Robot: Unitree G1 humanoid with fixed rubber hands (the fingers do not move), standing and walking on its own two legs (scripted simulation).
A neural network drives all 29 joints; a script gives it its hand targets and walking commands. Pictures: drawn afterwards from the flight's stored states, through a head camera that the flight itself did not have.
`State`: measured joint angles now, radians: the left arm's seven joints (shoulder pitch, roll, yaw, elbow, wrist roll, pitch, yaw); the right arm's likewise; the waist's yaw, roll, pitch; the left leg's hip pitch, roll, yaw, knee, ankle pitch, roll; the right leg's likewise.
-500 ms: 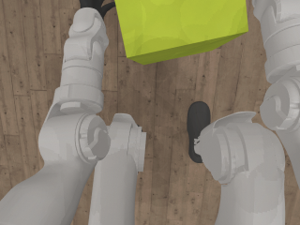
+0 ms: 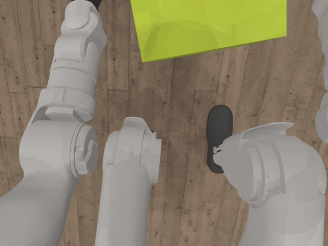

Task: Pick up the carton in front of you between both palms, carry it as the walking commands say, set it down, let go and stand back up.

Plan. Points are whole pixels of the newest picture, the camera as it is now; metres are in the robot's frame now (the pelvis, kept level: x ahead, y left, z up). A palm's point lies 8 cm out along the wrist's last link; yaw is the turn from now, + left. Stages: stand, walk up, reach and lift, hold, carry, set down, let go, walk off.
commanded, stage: set down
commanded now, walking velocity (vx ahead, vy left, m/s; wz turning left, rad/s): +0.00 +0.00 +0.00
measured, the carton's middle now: out of the picture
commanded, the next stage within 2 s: let go in 1.02 s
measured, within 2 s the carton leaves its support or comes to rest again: neither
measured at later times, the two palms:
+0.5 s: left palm out of the picture +0.54 +0.12 -0.01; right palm out of the picture +0.56 -0.26 -0.01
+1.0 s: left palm out of the picture +0.54 +0.13 +0.15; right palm out of the picture +0.56 -0.27 +0.14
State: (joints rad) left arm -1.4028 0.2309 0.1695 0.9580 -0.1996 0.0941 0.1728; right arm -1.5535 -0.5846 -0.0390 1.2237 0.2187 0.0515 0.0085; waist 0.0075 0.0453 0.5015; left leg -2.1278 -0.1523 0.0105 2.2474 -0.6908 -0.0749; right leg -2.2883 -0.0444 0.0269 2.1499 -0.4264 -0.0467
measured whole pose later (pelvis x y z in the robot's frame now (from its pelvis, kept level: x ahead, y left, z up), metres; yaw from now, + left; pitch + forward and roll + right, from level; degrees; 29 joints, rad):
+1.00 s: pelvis +0.04 -0.02 +0.24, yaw -3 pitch +45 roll +6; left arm -1.01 0.11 0.36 0.69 -0.03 0.18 0.11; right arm -1.21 -0.41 -0.22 0.95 -0.05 0.19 0.07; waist 0.06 0.00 -0.04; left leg -1.63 -0.07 -0.02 1.31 -0.48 -0.05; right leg -1.77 0.02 0.04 1.27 -0.29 -0.04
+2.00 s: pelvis +0.14 +0.00 +0.41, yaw -6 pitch +2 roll -1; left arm 0.23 0.21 0.03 0.43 -0.01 0.04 -0.07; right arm 0.22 -0.22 -0.06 0.44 0.00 0.05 0.05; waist 0.01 0.04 0.05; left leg -0.15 -0.02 -0.07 0.45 -0.33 0.02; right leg -0.26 0.03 0.02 0.41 -0.18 0.00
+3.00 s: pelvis +0.16 +0.00 +0.40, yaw -6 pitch -1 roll +0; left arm 0.12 0.33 0.03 0.85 0.03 0.00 0.02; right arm 0.23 -0.35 -0.03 0.73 -0.03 0.01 -0.03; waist 0.00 0.02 0.01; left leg -0.09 -0.03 -0.08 0.48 -0.38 0.01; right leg -0.23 0.02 0.01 0.51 -0.27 -0.01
